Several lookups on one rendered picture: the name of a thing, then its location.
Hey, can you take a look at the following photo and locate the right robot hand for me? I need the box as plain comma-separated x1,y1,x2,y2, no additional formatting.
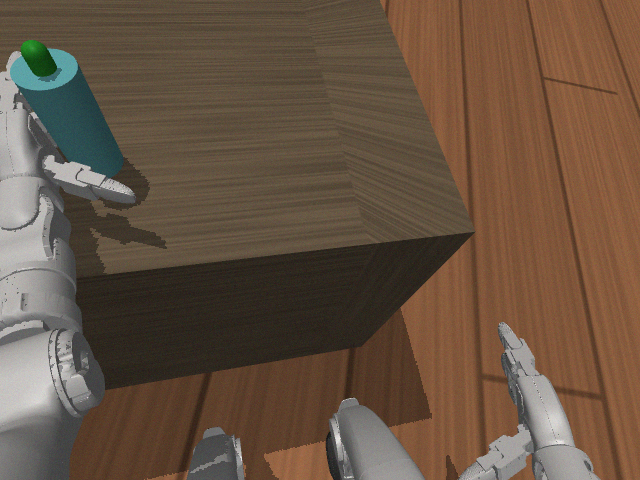
458,322,576,480

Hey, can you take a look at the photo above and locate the left robot arm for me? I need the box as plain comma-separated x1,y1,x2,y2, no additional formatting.
0,176,105,480

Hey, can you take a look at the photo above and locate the left robot hand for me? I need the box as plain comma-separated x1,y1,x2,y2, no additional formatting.
0,51,136,204

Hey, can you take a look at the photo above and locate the bottle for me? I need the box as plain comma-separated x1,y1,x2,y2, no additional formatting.
10,40,124,178

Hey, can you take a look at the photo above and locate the right robot arm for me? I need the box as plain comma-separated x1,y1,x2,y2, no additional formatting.
532,445,601,480

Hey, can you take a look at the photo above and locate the right robot foot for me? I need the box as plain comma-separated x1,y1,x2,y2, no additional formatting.
326,432,342,480

